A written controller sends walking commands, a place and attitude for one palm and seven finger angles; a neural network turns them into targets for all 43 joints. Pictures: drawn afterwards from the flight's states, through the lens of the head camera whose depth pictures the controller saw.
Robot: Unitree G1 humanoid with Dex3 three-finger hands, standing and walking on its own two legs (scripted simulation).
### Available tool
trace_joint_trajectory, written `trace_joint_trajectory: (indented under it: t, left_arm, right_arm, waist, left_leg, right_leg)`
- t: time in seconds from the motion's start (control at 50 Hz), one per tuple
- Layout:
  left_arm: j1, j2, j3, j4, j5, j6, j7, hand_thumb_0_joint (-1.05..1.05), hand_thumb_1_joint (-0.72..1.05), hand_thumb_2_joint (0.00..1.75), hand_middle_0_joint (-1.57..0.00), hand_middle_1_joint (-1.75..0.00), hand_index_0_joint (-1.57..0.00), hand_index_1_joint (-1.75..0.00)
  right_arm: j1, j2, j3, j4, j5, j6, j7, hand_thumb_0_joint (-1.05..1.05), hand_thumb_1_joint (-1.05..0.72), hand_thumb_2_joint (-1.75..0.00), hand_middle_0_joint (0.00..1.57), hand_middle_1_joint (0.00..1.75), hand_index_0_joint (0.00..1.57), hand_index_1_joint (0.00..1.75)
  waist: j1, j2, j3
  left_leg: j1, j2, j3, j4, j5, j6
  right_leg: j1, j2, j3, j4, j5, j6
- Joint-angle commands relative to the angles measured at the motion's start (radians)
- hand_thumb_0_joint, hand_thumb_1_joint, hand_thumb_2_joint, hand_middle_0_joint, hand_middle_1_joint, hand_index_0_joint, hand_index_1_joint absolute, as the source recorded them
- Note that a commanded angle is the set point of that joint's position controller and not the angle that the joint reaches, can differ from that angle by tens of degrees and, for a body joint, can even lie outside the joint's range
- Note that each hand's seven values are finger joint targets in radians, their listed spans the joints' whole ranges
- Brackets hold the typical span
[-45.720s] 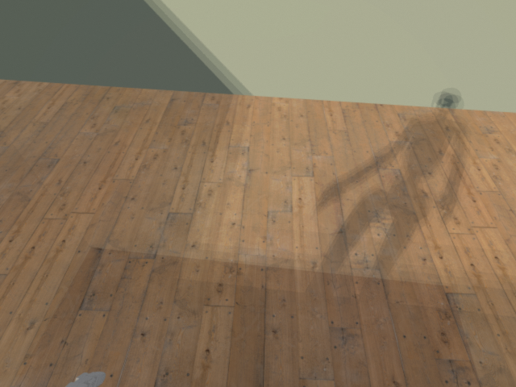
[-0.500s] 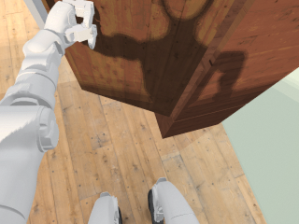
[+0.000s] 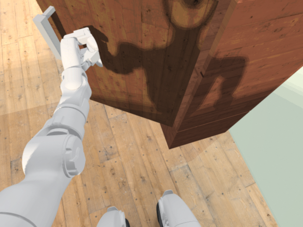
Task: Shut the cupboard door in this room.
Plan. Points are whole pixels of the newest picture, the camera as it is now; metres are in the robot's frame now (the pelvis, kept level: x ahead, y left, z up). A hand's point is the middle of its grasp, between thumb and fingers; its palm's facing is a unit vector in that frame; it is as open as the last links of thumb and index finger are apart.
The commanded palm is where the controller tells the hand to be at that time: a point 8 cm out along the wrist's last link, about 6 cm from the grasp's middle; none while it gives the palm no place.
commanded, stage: pull the fist back off the door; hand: left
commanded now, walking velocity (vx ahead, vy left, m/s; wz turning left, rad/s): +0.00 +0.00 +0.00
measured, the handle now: (56, 34) +0.63 +0.16 +0.08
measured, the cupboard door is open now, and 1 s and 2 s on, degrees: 53 53 53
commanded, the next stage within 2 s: draw the hand back to the body in 0.40 s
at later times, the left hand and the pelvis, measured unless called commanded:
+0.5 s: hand (98, 80) +0.46 +0.06 +0.09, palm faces +0.02 -1.00 -0.04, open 3.1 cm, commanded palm +0.44 +0.12 +0.08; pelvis +0.00 +0.00 +0.01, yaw +2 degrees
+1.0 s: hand (48, 109) +0.36 +0.13 +0.15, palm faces +0.02 -1.00 -0.04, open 3.1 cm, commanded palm +0.32 +0.19 +0.15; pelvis +0.01 +0.00 +0.05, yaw +1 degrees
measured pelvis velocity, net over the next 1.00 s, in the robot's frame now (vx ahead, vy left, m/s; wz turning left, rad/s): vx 0.01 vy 0.00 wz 0.02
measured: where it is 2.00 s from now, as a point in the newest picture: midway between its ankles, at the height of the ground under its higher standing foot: outside the picture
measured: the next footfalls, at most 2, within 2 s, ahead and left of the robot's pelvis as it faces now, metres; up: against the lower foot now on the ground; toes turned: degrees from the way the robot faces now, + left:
none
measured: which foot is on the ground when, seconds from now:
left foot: down 0.00-1.00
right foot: down 0.00-1.00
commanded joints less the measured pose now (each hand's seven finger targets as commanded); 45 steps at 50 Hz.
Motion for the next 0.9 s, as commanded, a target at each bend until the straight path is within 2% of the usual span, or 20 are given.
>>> trace_joint_trajectory:
  t: [0.0, 0.04, 0.1, 0.14, 0.18, 0.24, 0.28, 0.3, 0.38, 0.42, 0.48, 0.5, 0.54, 0.58, 0.6, 0.68, 0.72, 0.74, 0.8, 0.88]
  left_arm:
    - [-0.326, 0.093, -0.052, -0.203, -0.029, -0.083, -0.014, 0.0, 0.9, 0.9, -1.3, -1.5, -1.3, -1.5]
    - [-0.314, 0.078, -0.065, -0.237, -0.04, -0.09, -0.019, 0.0, 0.9, 0.9, -1.3, -1.5, -1.3, -1.5]
    - [-0.305, 0.009, -0.122, -0.309, -0.049, -0.123, -0.021, 0.0, 0.9, 0.9, -1.3, -1.5, -1.3, -1.5]
    - [-0.289, -0.017, -0.144, -0.368, -0.05, -0.146, -0.014, 0.0, 0.9, 0.9, -1.3, -1.5, -1.3, -1.5]
    - [-0.255, -0.038, -0.161, -0.435, -0.053, -0.163, -0.005, 0.0, 0.9, 0.9, -1.3, -1.5, -1.3, -1.5]
    - [-0.196, -0.091, -0.213, -0.45, -0.043, -0.151, 0.007, 0.0, 0.9, 0.9, -1.3, -1.5, -1.3, -1.5]
    - [-0.158, -0.057, -0.179, -0.472, -0.045, -0.144, 0.023, 0.0, 0.9, 0.9, -1.3, -1.5, -1.3, -1.5]
    - [-0.126, -0.077, -0.198, -0.489, -0.046, -0.137, 0.025, 0.0, 0.9, 0.9, -1.3, -1.5, -1.3, -1.5]
    - [-0.163, -0.086, -0.216, -0.489, -0.042, -0.134, 0.038, 0.0, 0.9, 0.9, -1.3, -1.5, -1.3, -1.5]
    - [-0.198, -0.087, -0.22, -0.44, -0.035, -0.133, 0.04, 0.0, 0.9, 0.9, -1.3, -1.5, -1.3, -1.5]
    - [-0.226, -0.078, -0.204, -0.385, -0.041, -0.137, 0.039, 0.0, 0.9, 0.9, -1.3, -1.5, -1.3, -1.5]
    - [-0.214, -0.064, -0.186, -0.359, -0.045, -0.134, 0.036, 0.0, 0.9, 0.9, -1.3, -1.5, -1.3, -1.5]
    - [-0.126, 0.014, -0.119, -0.402, -0.053, -0.132, 0.021, 0.0, 0.9, 0.9, -1.3, -1.5, -1.3, -1.5]
    - [-0.013, 0.005, -0.131, -0.51, -0.067, -0.123, -0.01, 0.0, 0.9, 0.9, -1.3, -1.5, -1.3, -1.5]
    - [0.047, -0.013, -0.145, -0.553, -0.078, -0.108, -0.027, 0.0, 0.9, 0.9, -1.3, -1.5, -1.3, -1.5]
    - [0.23, -0.036, -0.182, -0.711, -0.129, -0.028, -0.081, 0.0, 0.9, 0.9, -1.3, -1.5, -1.3, -1.5]
    - [0.212, -0.038, -0.2, -0.81, -0.152, 0.001, -0.096, 0.0, 0.9, 0.9, -1.3, -1.5, -1.3, -1.5]
    - [0.235, -0.01, -0.173, -0.845, -0.162, 0.009, -0.1, 0.0, 0.9, 0.9, -1.3, -1.5, -1.3, -1.5]
    - [0.314, -0.014, -0.197, -0.976, -0.169, 0.013, -0.122, 0.0, 0.9, 0.9, -1.3, -1.5, -1.3, -1.5]
    - [0.46, -0.017, -0.224, -1.026, -0.185, 0.057, -0.172, 0.0, 0.9, 0.9, -1.3, -1.5, -1.3, -1.5]
  right_arm:
    - [0.144, -0.167, -0.074, -0.052, 0.012, -0.007, -0.008, 0.0, -0.9, -0.9, 0.2, 0.3, 0.2, 0.3]
    - [0.131, -0.168, -0.078, -0.051, 0.015, -0.002, -0.01, 0.0, -0.9, -0.9, 0.2, 0.3, 0.2, 0.3]
    - [0.105, -0.158, -0.083, -0.051, 0.018, -0.001, -0.013, 0.0, -0.9, -0.9, 0.2, 0.3, 0.2, 0.3]
    - [0.088, -0.156, -0.089, -0.053, 0.017, -0.002, -0.014, 0.0, -0.9, -0.9, 0.2, 0.3, 0.2, 0.3]
    - [0.072, -0.152, -0.092, -0.056, 0.019, -0.005, -0.017, 0.0, -0.9, -0.9, 0.2, 0.3, 0.2, 0.3]
    - [0.04, -0.148, -0.094, -0.059, 0.025, 0.001, -0.018, 0.0, -0.9, -0.9, 0.2, 0.3, 0.2, 0.3]
    - [0.026, -0.15, -0.094, -0.063, 0.027, 0.004, -0.026, 0.0, -0.9, -0.9, 0.2, 0.3, 0.2, 0.3]
    - [0.014, -0.146, -0.092, -0.071, 0.028, 0.006, -0.027, 0.0, -0.9, -0.9, 0.2, 0.3, 0.2, 0.3]
    - [-0.022, -0.139, -0.082, -0.068, 0.029, 0.005, -0.038, 0.0, -0.9, -0.9, 0.2, 0.3, 0.2, 0.3]
    - [-0.038, -0.139, -0.079, -0.06, 0.03, 0.005, -0.044, 0.0, -0.9, -0.9, 0.2, 0.3, 0.2, 0.3]
    - [-0.054, -0.138, -0.073, -0.056, 0.027, -0.002, -0.049, 0.0, -0.9, -0.9, 0.2, 0.3, 0.2, 0.3]
    - [-0.053, -0.14, -0.07, -0.056, 0.028, -0.003, -0.05, 0.0, -0.9, -0.9, 0.2, 0.3, 0.2, 0.3]
    - [-0.058, -0.146, -0.07, -0.083, 0.03, 0.001, -0.05, 0.0, -0.9, -0.9, 0.2, 0.3, 0.2, 0.3]
    - [-0.065, -0.139, -0.068, -0.116, 0.039, 0.005, -0.048, 0.0, -0.9, -0.9, 0.2, 0.3, 0.2, 0.3]
    - [-0.069, -0.135, -0.069, -0.131, 0.047, 0.006, -0.047, 0.0, -0.9, -0.9, 0.2, 0.3, 0.2, 0.3]
    - [-0.089, -0.134, -0.068, -0.172, 0.079, 0.016, -0.059, 0.0, -0.9, -0.9, 0.2, 0.3, 0.2, 0.3]
    - [-0.112, -0.134, -0.065, -0.177, 0.089, 0.012, -0.074, 0.0, -0.9, -0.9, 0.2, 0.3, 0.2, 0.3]
    - [-0.126, -0.134, -0.065, -0.179, 0.093, 0.007, -0.082, 0.0, -0.9, -0.9, 0.2, 0.3, 0.2, 0.3]
    - [-0.162, -0.121, -0.056, -0.18, 0.098, -0.017, -0.097, 0.0, -0.9, -0.9, 0.2, 0.3, 0.2, 0.3]
    - [-0.213, -0.12, -0.046, -0.184, 0.111, -0.04, -0.106, 0.0, -0.9, -0.9, 0.2, 0.3, 0.2, 0.3]
  waist:
    - [0.02, -0.082, -0.461]
    - [0.021, -0.098, -0.44]
    - [0.029, -0.038, -0.449]
    - [0.04, -0.044, -0.477]
    - [0.058, 0.007, -0.518]
    - [0.055, -0.032, -0.468]
    - [0.074, -0.053, -0.472]
    - [0.078, -0.057, -0.47]
    - [0.067, -0.076, -0.414]
    - [0.047, -0.118, -0.372]
    - [0.049, -0.102, -0.38]
    - [0.055, -0.114, -0.387]
    - [0.108, -0.105, -0.458]
    - [0.148, -0.052, -0.537]
    - [0.157, -0.065, -0.537]
    - [0.159, -0.16, -0.418]
    - [0.146, -0.17, -0.356]
    - [0.157, -0.179, -0.337]
    - [0.174, -0.09, -0.32]
    - [0.184, -0.055, -0.215]
  left_leg:
    - [0.159, -0.055, -0.007, -0.109, 0.265, 0.028]
    - [0.169, -0.056, -0.004, -0.116, 0.258, 0.029]
    - [0.247, -0.052, -0.012, -0.119, 0.293, 0.023]
    - [0.284, -0.052, -0.014, -0.119, 0.317, 0.022]
    - [0.348, -0.048, -0.019, -0.118, 0.388, 0.015]
    - [0.347, -0.044, -0.017, -0.128, 0.377, 0.015]
    - [0.344, -0.046, -0.017, -0.137, 0.381, 0.015]
    - [0.348, -0.045, -0.015, -0.145, 0.384, 0.014]
    - [0.318, -0.049, -0.016, -0.15, 0.329, 0.016]
    - [0.289, -0.049, -0.019, -0.153, 0.261, 0.019]
    - [0.268, -0.058, -0.019, -0.149, 0.217, 0.02]
    - [0.254, -0.059, -0.021, -0.147, 0.219, 0.02]
    - [0.273, -0.061, -0.014, -0.167, 0.258, 0.018]
    - [0.338, -0.058, -0.006, -0.184, 0.356, 0.013]
    - [0.355, -0.055, 0.0, -0.193, 0.375, 0.013]
    - [0.369, -0.046, 0.012, -0.263, 0.361, 0.023]
    - [0.387, -0.049, 0.013, -0.3, 0.287, 0.027]
    - [0.4, -0.049, 0.014, -0.314, 0.271, 0.029]
    - [0.477, -0.048, 0.011, -0.352, 0.295, 0.029]
    - [0.508, -0.048, 0.008, -0.4, 0.253, 0.027]
  right_leg:
    - [0.47, 0.004, 0.036, -0.144, 0.352, 0.025]
    - [0.474, 0.001, 0.039, -0.154, 0.347, 0.025]
    - [0.433, -0.001, 0.024, -0.141, 0.35, 0.019]
    - [0.443, -0.002, 0.021, -0.134, 0.366, 0.018]
    - [0.436, -0.003, 0.011, -0.113, 0.411, 0.015]
    - [0.429, -0.004, 0.006, -0.123, 0.399, 0.017]
    - [0.457, -0.007, 0.007, -0.121, 0.407, 0.017]
    - [0.469, -0.007, 0.005, -0.122, 0.415, 0.016]
    - [0.46, -0.011, 0.012, -0.131, 0.381, 0.019]
    - [0.435, -0.013, 0.012, -0.143, 0.32, 0.022]
    - [0.427, -0.016, 0.02, -0.144, 0.278, 0.022]
    - [0.437, -0.016, 0.019, -0.14, 0.281, 0.021]
    - [0.521, -0.016, 0.025, -0.136, 0.323, 0.015]
    - [0.588, -0.014, 0.023, -0.129, 0.418, 0.008]
    - [0.612, -0.011, 0.022, -0.142, 0.439, 0.009]
    - [0.689, -0.005, 0.018, -0.224, 0.452, 0.017]
    - [0.694, -0.009, 0.024, -0.276, 0.373, 0.026]
    - [0.705, -0.008, 0.027, -0.297, 0.347, 0.026]
    - [0.724, -0.01, 0.019, -0.314, 0.352, 0.017]
    - [0.711, -0.018, 0.015, -0.362, 0.283, 0.016]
